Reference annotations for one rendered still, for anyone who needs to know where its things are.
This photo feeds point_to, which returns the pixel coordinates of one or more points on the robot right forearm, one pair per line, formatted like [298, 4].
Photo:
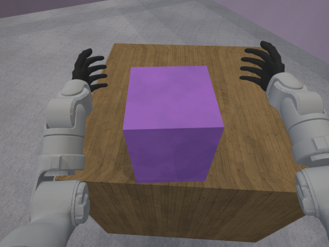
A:
[304, 117]

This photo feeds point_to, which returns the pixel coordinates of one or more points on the left robot hand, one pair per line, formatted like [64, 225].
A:
[82, 70]

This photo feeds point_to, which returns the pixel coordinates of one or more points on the pedestal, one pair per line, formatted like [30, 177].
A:
[250, 190]

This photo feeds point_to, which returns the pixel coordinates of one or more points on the carton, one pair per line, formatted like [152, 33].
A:
[172, 123]

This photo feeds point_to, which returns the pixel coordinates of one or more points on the right robot upper arm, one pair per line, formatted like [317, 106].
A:
[313, 193]

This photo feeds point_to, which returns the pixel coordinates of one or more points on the right robot hand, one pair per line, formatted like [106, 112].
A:
[271, 64]

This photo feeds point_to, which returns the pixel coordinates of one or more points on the robot left forearm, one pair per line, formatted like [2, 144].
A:
[64, 132]

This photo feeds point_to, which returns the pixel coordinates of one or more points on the left robot upper arm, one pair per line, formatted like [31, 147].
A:
[57, 208]

